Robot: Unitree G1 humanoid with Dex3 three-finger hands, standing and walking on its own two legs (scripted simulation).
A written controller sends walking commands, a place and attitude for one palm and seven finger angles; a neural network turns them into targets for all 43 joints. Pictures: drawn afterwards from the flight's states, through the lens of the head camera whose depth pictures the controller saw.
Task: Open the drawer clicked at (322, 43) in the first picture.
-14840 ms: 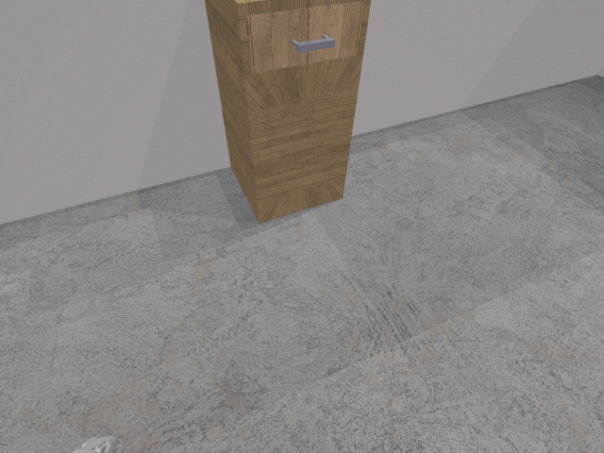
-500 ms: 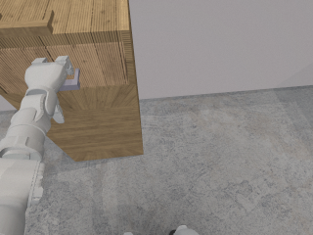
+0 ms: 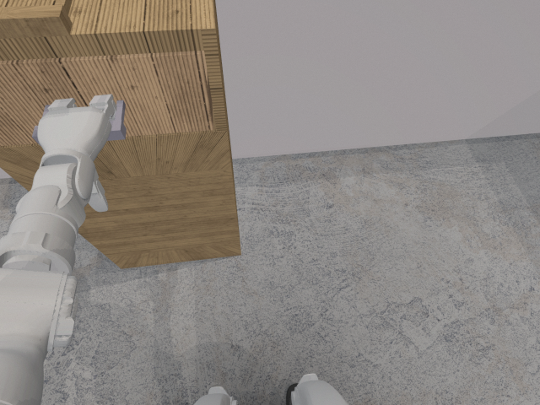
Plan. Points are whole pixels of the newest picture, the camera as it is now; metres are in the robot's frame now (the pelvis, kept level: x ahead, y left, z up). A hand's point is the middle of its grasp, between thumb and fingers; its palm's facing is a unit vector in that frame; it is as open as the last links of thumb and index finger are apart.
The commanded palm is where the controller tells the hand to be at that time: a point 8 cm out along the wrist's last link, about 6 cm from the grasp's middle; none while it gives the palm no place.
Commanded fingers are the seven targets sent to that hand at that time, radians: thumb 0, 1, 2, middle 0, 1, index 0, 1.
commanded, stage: lower the fingers behind the handle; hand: left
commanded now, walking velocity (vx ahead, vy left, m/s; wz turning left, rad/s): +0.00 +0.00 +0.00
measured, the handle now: (83, 121) +0.54 +0.26 +0.05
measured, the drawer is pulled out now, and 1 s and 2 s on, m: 0.00 0.00 0.05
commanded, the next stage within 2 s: close the thumb around the handle in 0.50 s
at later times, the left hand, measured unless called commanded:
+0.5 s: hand (92, 153) +0.50 +0.25 +0.03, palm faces -0.06 -0.02 -1.00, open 13.8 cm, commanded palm +0.48 +0.25 +0.08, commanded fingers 0.00 -0.50 0.30 -0.30 -1.20 -0.30 -1.20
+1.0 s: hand (88, 155) +0.50 +0.26 +0.03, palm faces -0.06 -0.02 -1.00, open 9.4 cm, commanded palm +0.48 +0.25 +0.08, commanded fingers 0.00 0.68 0.80 -0.38 -1.33 -0.38 -1.33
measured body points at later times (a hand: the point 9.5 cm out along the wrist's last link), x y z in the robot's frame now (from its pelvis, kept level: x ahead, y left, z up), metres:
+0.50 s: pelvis +0.00 +0.01 +0.00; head +0.12 +0.01 +0.43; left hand +0.50 +0.25 +0.08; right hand +0.00 -0.27 -0.13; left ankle -0.02 +0.10 -0.70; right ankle +0.01 -0.12 -0.70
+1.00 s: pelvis +0.00 +0.01 +0.00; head +0.12 +0.01 +0.43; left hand +0.49 +0.25 +0.08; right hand +0.00 -0.27 -0.13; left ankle -0.02 +0.10 -0.70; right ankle +0.01 -0.12 -0.70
